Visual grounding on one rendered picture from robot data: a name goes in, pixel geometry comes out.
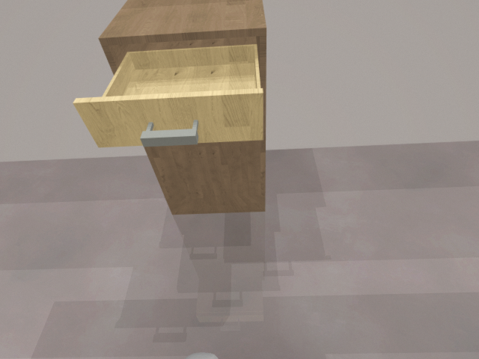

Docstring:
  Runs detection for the cabinet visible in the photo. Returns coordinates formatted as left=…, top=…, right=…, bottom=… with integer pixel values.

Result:
left=98, top=0, right=266, bottom=215

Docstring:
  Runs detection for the drawer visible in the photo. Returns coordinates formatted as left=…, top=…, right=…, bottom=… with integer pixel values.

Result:
left=73, top=44, right=263, bottom=147

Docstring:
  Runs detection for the handle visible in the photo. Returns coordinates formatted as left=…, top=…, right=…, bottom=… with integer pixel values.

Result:
left=140, top=120, right=198, bottom=147

